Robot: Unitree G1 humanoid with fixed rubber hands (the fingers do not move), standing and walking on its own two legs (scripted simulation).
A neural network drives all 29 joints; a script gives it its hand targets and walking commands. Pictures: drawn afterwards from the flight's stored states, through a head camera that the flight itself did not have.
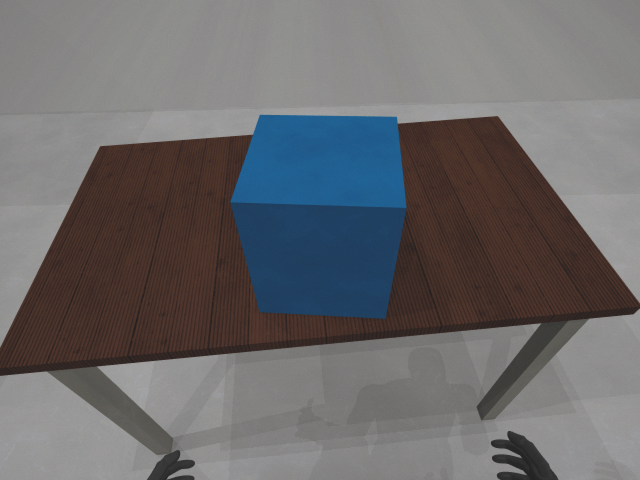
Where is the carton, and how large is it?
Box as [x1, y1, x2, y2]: [230, 115, 406, 318]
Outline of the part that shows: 260,115 230,201 259,311 385,318 406,207 396,117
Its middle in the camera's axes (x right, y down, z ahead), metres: +0.01 -0.03 +0.62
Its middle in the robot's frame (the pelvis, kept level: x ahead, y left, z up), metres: +0.49 +0.03 +0.03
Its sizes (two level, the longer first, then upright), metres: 0.210 0.200 0.250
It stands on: a table, 0.66 m high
